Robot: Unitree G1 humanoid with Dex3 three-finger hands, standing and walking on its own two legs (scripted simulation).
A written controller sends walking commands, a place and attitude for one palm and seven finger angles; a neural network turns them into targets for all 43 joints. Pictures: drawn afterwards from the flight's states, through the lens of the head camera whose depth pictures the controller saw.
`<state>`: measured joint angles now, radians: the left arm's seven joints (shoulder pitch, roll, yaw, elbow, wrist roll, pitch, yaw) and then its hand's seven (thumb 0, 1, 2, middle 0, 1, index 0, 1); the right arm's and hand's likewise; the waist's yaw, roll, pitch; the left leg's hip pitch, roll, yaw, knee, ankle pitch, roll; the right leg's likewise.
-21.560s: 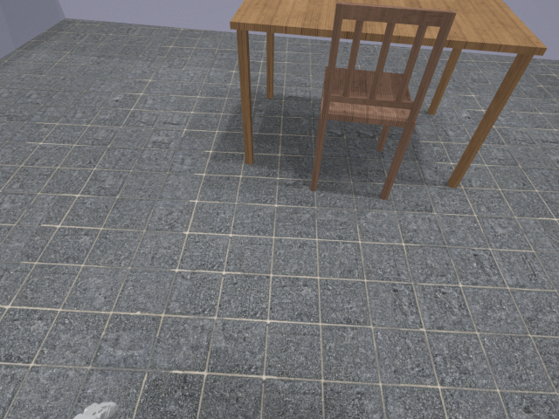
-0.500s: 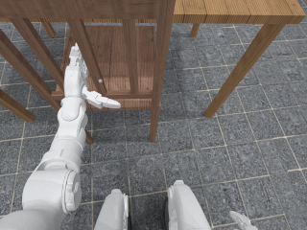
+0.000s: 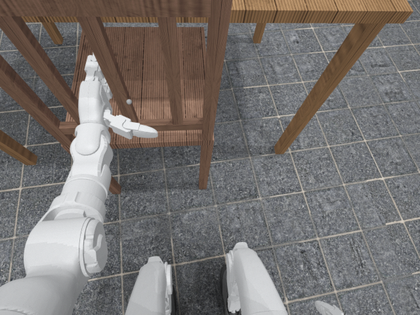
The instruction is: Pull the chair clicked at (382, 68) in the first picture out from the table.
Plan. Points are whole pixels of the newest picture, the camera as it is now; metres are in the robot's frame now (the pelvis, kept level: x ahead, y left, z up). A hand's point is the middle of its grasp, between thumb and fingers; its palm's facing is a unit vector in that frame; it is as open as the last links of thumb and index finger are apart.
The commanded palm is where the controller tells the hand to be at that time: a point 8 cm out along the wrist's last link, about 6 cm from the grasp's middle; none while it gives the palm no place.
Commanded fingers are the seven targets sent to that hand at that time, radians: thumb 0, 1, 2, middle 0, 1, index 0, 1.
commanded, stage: push the fingers through the gap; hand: left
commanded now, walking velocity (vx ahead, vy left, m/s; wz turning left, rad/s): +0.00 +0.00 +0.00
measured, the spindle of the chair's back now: (116, 82) +0.54 +0.14 +0.05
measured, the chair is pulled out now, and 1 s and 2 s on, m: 0.00 0.00 0.05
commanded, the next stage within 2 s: hook a spindle and tug to test in 0.06 s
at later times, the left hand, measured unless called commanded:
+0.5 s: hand (131, 98) +0.51 +0.11 +0.04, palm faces -0.01 -1.00 -0.05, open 15.6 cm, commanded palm +0.48 +0.16 +0.04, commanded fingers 0.00 -0.33 0.37 -0.38 -1.07 -0.38 -1.07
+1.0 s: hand (129, 97) +0.51 +0.11 +0.04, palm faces +0.00 -1.00 -0.04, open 6.3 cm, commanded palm +0.48 +0.16 +0.04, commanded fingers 0.00 0.90 0.90 -0.50 -1.45 -0.50 -1.45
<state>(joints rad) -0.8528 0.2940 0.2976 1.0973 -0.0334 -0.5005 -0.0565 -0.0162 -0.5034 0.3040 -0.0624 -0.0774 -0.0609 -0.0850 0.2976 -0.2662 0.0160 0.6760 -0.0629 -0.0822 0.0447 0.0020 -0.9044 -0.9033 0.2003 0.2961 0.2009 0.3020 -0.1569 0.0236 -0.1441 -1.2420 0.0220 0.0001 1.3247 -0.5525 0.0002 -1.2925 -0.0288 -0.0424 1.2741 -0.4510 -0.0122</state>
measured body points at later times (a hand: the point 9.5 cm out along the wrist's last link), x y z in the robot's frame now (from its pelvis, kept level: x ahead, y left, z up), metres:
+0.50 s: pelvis +0.00 +0.00 +0.00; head +0.16 +0.01 +0.42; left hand +0.50 +0.16 +0.04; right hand +0.06 -0.26 -0.12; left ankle +0.03 +0.12 -0.61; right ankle +0.07 -0.12 -0.61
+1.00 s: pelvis +0.01 +0.00 +0.00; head +0.17 +0.01 +0.43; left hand +0.50 +0.17 +0.04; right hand +0.06 -0.26 -0.12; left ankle +0.03 +0.12 -0.61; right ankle +0.07 -0.12 -0.61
